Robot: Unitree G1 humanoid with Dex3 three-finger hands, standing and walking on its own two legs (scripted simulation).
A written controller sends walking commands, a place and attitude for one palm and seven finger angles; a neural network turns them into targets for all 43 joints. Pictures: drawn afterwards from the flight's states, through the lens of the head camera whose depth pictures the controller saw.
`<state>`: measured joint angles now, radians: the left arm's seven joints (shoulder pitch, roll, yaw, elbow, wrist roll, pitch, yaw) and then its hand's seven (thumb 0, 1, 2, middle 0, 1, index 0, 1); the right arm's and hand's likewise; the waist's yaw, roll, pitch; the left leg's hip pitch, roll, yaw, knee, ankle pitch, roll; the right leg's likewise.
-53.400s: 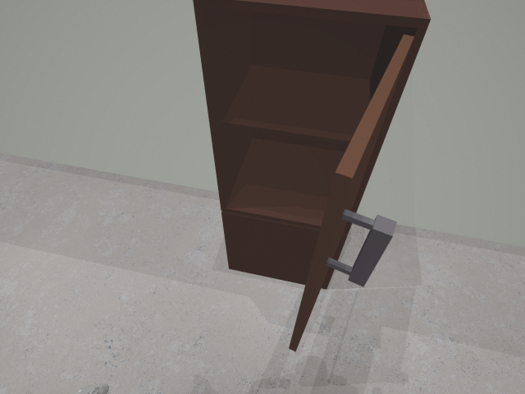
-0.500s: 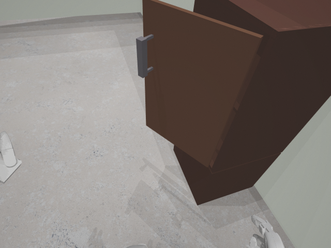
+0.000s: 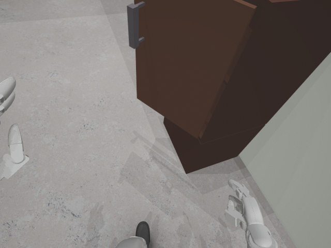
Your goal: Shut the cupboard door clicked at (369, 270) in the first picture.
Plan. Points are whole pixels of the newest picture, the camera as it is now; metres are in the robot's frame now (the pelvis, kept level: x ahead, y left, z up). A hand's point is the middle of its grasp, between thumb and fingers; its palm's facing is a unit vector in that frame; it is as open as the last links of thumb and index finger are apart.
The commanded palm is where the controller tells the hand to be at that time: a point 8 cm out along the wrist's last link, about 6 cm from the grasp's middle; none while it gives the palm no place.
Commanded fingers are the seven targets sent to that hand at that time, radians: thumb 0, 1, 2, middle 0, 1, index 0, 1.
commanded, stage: stop stepping back and stand still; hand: left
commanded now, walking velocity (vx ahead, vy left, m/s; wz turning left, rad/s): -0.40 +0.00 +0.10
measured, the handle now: (137, 25) +0.77 +0.17 +0.09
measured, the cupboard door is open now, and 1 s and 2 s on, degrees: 32 32 32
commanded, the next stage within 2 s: let the arm hang, fingers relaxed in 1.34 s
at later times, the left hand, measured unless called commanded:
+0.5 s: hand out of the picture +0.08 +0.29 +0.18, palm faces +0.47 -0.77 -0.43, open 7.5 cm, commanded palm +0.02 +0.33 +0.18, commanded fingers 0.00 0.90 0.90 -0.20 -0.30 -0.20 -0.30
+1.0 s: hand out of the picture +0.08 +0.32 +0.18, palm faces +0.54 -0.74 -0.40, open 7.5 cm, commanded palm +0.01 +0.34 +0.18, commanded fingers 0.00 0.90 0.90 -0.20 -0.30 -0.20 -0.30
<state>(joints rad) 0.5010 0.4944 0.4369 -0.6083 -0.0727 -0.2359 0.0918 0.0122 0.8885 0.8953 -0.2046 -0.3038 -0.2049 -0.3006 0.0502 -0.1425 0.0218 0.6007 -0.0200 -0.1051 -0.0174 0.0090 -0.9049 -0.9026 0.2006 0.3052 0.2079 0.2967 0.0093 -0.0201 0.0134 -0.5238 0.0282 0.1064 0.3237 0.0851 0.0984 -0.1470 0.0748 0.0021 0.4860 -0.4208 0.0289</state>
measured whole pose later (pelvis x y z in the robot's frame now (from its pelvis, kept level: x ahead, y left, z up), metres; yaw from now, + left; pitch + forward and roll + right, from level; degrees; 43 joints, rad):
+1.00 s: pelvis -0.11 +0.03 +0.00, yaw +4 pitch -2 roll -1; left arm 0.47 0.41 0.44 -0.48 -0.02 -0.19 0.18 0.01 0.89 0.90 -0.20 -0.30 -0.21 -0.30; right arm 0.23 -0.19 0.01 0.64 0.01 -0.11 -0.07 0.01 -0.91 -0.90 0.20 0.30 0.20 0.30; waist -0.01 -0.04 0.01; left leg -0.29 0.01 0.07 0.58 -0.26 0.04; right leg -0.23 0.00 -0.02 0.60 -0.34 0.01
